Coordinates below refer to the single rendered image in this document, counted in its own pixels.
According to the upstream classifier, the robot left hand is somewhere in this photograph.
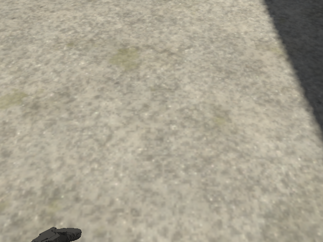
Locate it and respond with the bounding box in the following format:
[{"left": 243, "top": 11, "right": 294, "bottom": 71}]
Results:
[{"left": 31, "top": 227, "right": 82, "bottom": 242}]

